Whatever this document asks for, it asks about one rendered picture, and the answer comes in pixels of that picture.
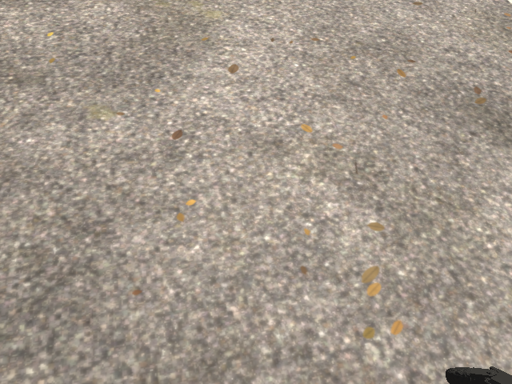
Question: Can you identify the right robot hand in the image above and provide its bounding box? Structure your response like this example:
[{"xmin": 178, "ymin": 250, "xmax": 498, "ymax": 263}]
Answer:
[{"xmin": 446, "ymin": 366, "xmax": 512, "ymax": 384}]

